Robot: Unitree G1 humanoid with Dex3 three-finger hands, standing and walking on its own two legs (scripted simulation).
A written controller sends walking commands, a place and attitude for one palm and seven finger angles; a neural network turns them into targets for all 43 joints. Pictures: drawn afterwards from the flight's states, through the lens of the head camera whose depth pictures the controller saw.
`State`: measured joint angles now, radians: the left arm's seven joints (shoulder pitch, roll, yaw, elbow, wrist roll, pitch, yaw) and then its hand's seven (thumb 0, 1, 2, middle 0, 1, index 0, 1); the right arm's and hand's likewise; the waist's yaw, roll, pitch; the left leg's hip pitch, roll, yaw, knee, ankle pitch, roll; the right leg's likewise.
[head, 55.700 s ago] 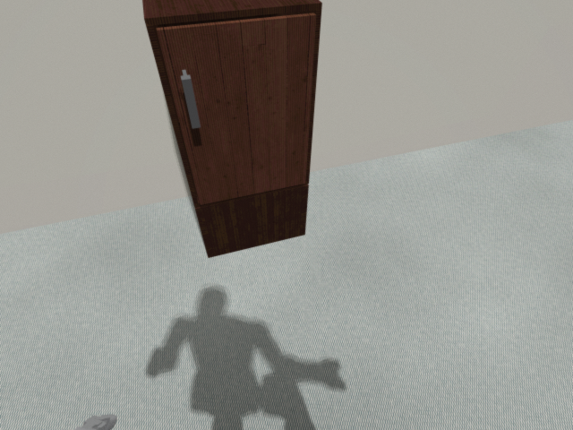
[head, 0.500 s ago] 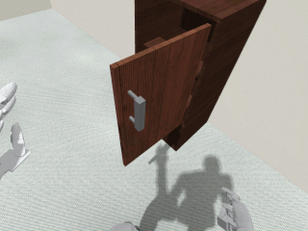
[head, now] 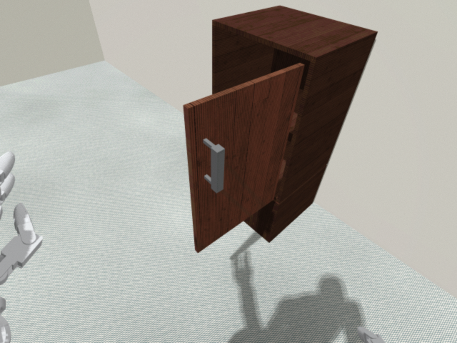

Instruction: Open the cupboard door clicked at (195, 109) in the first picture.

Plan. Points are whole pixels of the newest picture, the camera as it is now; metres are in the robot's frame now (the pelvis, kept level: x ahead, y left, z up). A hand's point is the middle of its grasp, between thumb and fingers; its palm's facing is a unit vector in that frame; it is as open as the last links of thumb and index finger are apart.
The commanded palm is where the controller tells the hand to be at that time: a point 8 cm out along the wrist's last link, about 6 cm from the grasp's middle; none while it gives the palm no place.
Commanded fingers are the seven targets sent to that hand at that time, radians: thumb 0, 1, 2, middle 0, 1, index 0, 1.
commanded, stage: stop stepping back and stand still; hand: left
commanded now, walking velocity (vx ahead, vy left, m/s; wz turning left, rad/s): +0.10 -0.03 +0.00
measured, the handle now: (212, 165) +0.54 +0.08 +0.00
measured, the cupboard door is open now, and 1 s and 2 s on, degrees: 87 87 87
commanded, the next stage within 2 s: let the arm hang, fingers relaxed in 0.24 s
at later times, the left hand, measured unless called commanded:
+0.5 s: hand (94, 326) +0.17 +0.25 -0.06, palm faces +0.20 -0.90 -0.38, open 7.4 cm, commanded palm none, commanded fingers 0.00 0.90 0.90 -0.20 -0.30 -0.20 -0.30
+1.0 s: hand out of the picture -0.02 +0.19 -0.16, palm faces +0.11 -0.96 -0.25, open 7.3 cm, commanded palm none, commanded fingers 0.00 0.90 0.90 -0.20 -0.30 -0.20 -0.30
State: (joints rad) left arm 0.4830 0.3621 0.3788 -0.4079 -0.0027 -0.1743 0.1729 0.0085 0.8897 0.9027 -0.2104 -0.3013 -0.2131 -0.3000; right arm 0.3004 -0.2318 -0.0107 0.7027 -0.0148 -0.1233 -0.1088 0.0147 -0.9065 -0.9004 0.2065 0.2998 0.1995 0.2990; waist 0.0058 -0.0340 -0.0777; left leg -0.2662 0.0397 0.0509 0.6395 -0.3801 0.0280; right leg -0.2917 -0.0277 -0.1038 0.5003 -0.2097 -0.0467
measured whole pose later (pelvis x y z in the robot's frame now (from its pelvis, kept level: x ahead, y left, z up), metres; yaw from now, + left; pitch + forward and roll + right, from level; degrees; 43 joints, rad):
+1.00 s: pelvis -0.02 +0.00 +0.00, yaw +5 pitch -2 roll +0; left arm 0.26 0.16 0.02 1.11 0.01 0.01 0.03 -0.01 0.92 0.90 -0.20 -0.30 -0.20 -0.30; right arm 0.33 -0.14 0.00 1.12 -0.03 0.04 -0.02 0.00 -0.91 -0.90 0.20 0.30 0.20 0.30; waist -0.02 0.05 0.05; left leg -0.19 0.04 0.07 0.43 -0.21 0.00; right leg -0.21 0.00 -0.16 0.41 -0.18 -0.06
